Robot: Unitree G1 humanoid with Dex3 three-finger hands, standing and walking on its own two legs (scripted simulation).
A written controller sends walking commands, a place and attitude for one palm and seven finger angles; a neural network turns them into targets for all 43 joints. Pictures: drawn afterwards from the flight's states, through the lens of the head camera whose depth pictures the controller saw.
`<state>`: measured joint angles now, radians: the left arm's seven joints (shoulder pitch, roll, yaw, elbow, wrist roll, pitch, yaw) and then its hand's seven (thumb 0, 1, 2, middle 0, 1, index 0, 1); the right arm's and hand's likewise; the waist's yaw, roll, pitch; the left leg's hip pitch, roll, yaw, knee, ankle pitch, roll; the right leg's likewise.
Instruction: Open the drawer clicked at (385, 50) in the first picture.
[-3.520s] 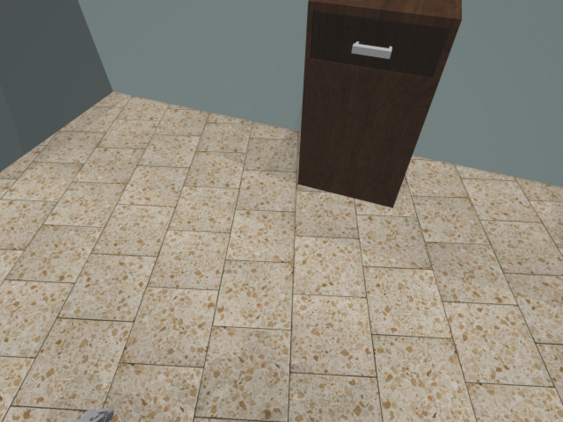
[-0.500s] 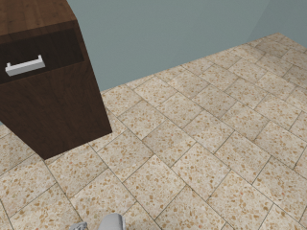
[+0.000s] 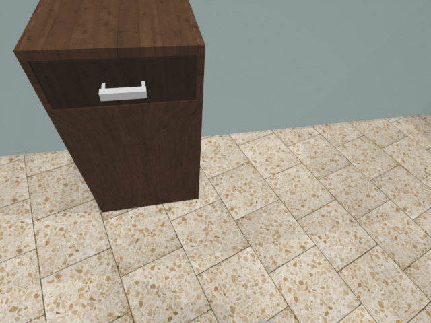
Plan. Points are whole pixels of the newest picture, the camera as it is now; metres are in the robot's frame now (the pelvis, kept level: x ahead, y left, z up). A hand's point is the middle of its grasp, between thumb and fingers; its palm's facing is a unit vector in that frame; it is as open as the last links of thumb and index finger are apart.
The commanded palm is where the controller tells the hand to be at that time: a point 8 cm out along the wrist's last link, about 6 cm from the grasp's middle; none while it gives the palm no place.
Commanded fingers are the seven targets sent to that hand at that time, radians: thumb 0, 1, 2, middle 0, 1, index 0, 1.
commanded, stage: turn to face it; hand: left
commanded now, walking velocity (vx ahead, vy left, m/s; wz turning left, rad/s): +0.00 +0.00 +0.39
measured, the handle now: (123, 89) +0.72 +0.32 -0.02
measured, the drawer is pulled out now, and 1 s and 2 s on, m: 0.00 0.00 0.00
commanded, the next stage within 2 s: take the last steps up to it in 0.30 s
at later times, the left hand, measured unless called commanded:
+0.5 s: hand out of the picture -0.01 +0.12 -0.15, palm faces +0.25 -0.93 -0.26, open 7.3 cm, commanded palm none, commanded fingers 0.00 0.90 0.90 -0.20 -0.30 -0.20 -0.30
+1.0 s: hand out of the picture +0.03 +0.16 -0.18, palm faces +0.28 -0.95 -0.17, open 7.3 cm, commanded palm none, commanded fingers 0.00 0.90 0.90 -0.20 -0.30 -0.20 -0.30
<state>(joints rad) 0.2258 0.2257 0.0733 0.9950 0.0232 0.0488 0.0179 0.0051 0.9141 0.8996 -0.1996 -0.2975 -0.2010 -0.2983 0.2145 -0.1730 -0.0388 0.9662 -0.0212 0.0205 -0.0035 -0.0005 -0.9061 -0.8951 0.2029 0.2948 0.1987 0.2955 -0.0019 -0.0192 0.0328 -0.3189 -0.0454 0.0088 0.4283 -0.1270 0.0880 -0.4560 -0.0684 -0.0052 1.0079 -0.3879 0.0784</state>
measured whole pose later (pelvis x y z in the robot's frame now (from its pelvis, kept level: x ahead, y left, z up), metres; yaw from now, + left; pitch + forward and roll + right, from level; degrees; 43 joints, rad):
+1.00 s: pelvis +0.06 -0.02 +0.00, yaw +14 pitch -1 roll +0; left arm 0.27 0.19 0.05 1.08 0.03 0.01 -0.03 0.01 0.92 0.90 -0.20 -0.30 -0.20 -0.30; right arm 0.33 -0.17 -0.04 1.10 -0.03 -0.03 -0.02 -0.01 -0.93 -0.90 0.20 0.29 0.20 0.30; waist 0.01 -0.02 0.05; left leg 0.00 0.04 0.12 0.35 -0.34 -0.02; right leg -0.48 -0.11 -0.10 0.78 -0.29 0.02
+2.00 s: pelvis +0.23 -0.05 -0.01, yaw +12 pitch -1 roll +1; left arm 0.20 0.19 0.04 1.01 0.03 0.03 0.03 0.00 0.92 0.90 -0.20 -0.30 -0.20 -0.30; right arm 0.20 -0.18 -0.06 1.05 -0.02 0.05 -0.01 0.00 -0.91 -0.90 0.20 0.29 0.20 0.30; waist -0.01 0.03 0.04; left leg -0.35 0.10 0.13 0.57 -0.23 -0.02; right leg -0.25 -0.05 -0.06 0.58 -0.29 0.01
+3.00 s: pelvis +0.22 -0.05 +0.00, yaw +13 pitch -1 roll +0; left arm 0.28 0.15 -0.01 1.10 0.01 -0.02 0.03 0.01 0.92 0.90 -0.20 -0.30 -0.20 -0.30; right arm 0.36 -0.12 0.03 1.09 -0.02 -0.02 -0.03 0.00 -0.91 -0.90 0.20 0.29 0.19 0.29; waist 0.00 0.03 -0.01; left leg -0.14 -0.01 0.05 0.47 -0.32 0.03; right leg -0.23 -0.03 -0.08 0.49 -0.24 -0.01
